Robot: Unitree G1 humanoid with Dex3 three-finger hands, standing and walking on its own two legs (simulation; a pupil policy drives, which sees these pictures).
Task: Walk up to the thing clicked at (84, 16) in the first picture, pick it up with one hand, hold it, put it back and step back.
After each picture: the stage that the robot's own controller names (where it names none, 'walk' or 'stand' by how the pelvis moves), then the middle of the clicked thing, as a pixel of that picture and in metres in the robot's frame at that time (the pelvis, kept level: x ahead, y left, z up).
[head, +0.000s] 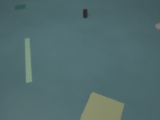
stand; (85, 13) +2.11 -0.03 -0.72
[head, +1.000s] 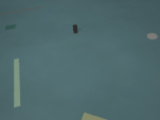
walk; (75, 29) +1.97 +0.25 -0.71
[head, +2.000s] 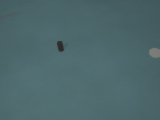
walk; (60, 46) +1.38 +0.34 -0.72
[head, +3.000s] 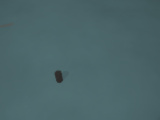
walk; (58, 76) +0.91 +0.29 -0.71
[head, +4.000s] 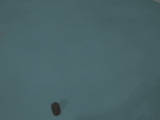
walk; (55, 109) +0.56 +0.22 -0.69
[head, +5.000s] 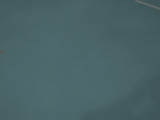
stand; out of the picture +0.37 +0.21 -0.71
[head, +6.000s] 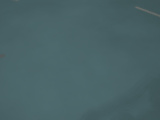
stand; out of the picture +0.35 +0.20 -0.72
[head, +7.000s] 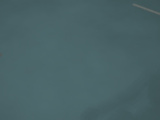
stand; out of the picture +0.35 +0.20 -0.73
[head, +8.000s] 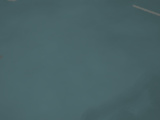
stand; out of the picture +0.35 +0.21 -0.73
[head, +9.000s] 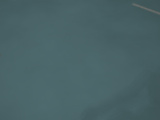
stand; out of the picture +0.34 +0.21 -0.73
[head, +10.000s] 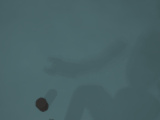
go down; (42, 104) +0.38 +0.22 -0.56
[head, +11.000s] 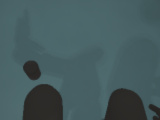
go down; (32, 70) +0.43 +0.25 -0.32
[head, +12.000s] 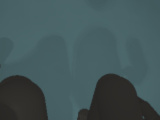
close in; out of the picture +0.39 +0.29 -0.24
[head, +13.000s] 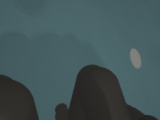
close; out of the picture +0.39 +0.30 -0.21
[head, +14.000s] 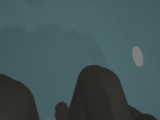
lift; out of the picture +0.38 +0.31 -0.22
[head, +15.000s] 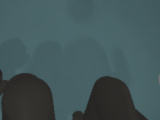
lift; out of the picture +0.31 +0.27 -0.16
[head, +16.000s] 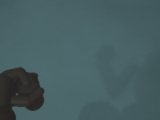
lift; (30, 93) +0.32 +0.18 +0.01
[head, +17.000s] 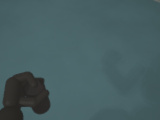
hold; (38, 97) +0.32 +0.17 -0.01
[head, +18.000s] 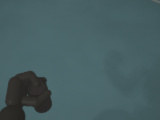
hold; (39, 96) +0.32 +0.17 -0.01
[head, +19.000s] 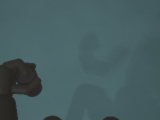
crouch; (29, 82) +0.37 +0.19 -0.07
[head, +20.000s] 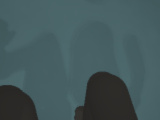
lower; out of the picture +0.41 +0.28 -0.18
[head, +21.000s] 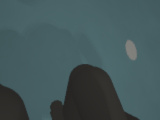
lower; out of the picture +0.39 +0.31 -0.22
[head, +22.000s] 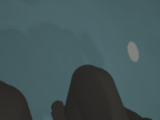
lower; out of the picture +0.39 +0.31 -0.22
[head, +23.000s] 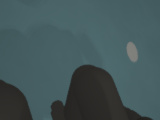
lower; out of the picture +0.39 +0.31 -0.22
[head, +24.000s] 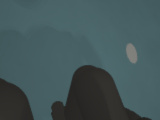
loosen; out of the picture +0.39 +0.31 -0.22
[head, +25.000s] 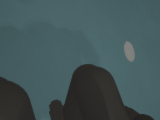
withdraw; out of the picture +0.37 +0.29 -0.22
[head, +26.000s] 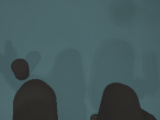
walk; (21, 70) +0.40 +0.26 -0.29
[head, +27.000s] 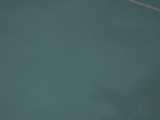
stand; out of the picture +0.34 +0.19 -0.65
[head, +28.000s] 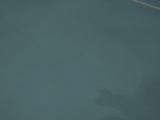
stand; out of the picture +0.37 +0.20 -0.66
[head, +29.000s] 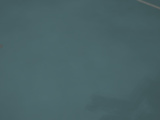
stand; out of the picture +0.36 +0.19 -0.68
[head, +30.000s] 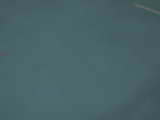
stand; out of the picture +0.38 +0.19 -0.72
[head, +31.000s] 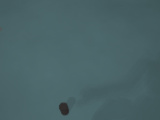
walk; (64, 109) +0.47 +0.18 -0.70
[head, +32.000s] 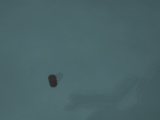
walk; (52, 81) +0.71 +0.22 -0.70
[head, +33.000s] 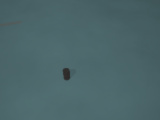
stand; (66, 74) +0.96 +0.21 -0.70
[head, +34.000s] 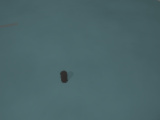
stand; (64, 77) +0.94 +0.21 -0.72
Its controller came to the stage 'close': yes
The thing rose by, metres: 0.71
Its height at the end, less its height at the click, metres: +0.00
